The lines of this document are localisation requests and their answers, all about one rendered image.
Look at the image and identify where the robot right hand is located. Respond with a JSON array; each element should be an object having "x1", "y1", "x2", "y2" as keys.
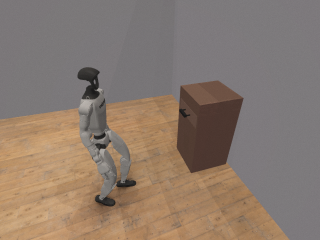
[{"x1": 97, "y1": 161, "x2": 116, "y2": 180}]

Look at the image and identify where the cabinet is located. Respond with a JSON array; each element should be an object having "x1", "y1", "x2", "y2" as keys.
[{"x1": 176, "y1": 80, "x2": 244, "y2": 173}]

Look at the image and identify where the right robot forearm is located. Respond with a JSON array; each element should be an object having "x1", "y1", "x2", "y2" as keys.
[{"x1": 80, "y1": 133, "x2": 104, "y2": 165}]

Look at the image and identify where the left robot thigh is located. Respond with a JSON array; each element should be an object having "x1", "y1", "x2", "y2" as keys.
[{"x1": 106, "y1": 130, "x2": 130, "y2": 166}]

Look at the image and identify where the drawer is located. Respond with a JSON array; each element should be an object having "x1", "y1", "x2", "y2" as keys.
[{"x1": 180, "y1": 98, "x2": 198, "y2": 128}]

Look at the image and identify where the handle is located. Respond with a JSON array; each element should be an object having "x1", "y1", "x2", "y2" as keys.
[{"x1": 179, "y1": 108, "x2": 190, "y2": 118}]

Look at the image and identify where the right robot upper arm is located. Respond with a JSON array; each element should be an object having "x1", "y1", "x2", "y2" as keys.
[{"x1": 78, "y1": 100, "x2": 93, "y2": 138}]

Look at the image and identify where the robot torso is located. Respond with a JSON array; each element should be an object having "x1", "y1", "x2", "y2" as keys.
[{"x1": 80, "y1": 90, "x2": 110, "y2": 149}]

